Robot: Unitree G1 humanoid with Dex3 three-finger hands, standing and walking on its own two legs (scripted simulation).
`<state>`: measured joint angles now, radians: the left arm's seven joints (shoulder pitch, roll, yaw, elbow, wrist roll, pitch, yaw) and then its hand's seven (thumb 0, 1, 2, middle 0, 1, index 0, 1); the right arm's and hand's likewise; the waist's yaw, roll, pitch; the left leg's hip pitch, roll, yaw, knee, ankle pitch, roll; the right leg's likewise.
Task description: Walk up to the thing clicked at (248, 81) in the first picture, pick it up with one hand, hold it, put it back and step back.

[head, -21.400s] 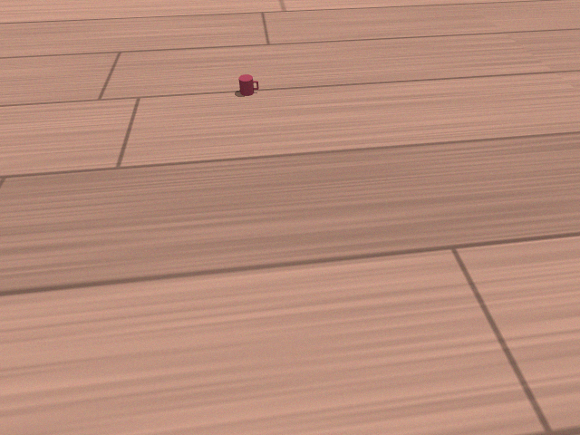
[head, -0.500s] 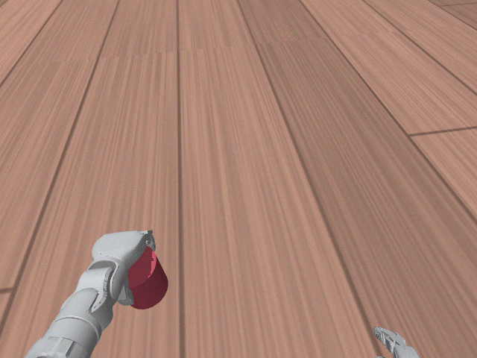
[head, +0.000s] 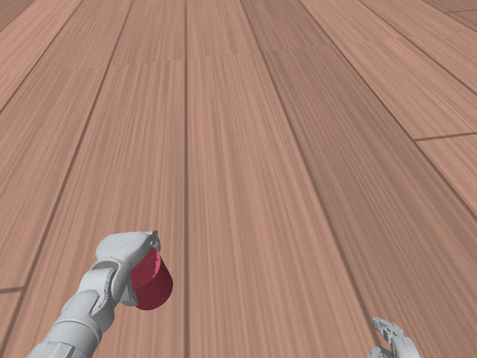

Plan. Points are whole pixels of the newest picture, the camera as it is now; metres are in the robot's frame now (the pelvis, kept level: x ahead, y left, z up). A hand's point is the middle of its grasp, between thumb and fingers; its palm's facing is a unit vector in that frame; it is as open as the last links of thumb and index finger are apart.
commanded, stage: hold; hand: left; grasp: from above
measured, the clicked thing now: (146, 269) +0.31 +0.21 -0.09
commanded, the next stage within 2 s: crouch in 0.66 s
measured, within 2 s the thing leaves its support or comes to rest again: neither
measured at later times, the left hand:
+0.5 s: hand (129, 272) +0.29 +0.22 -0.04, palm faces -0.47 -0.05 -0.88, open 11.6 cm
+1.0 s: hand (132, 274) +0.29 +0.22 -0.06, palm faces -0.48 -0.06 -0.88, open 11.6 cm
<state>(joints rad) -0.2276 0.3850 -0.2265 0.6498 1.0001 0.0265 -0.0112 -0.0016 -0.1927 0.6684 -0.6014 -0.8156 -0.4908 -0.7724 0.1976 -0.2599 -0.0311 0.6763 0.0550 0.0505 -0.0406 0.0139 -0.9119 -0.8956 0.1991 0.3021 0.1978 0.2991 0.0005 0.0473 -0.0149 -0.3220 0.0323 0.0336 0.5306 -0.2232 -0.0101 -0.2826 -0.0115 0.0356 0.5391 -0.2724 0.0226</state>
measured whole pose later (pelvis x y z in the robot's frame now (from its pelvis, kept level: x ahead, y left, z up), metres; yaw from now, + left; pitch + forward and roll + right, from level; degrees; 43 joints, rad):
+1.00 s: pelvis +0.01 +0.00 +0.00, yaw +0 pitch +1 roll +0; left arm -0.23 0.38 -0.20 0.71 1.02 -0.02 0.02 -0.01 -0.20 0.72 -0.56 -0.87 -0.45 -0.81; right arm 0.19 -0.25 -0.03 0.67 0.06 0.07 -0.04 0.01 -0.90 -0.90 0.20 0.30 0.20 0.30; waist -0.01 0.03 0.00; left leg -0.30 0.03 0.03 0.50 -0.21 -0.01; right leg -0.26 -0.02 0.03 0.51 -0.27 0.02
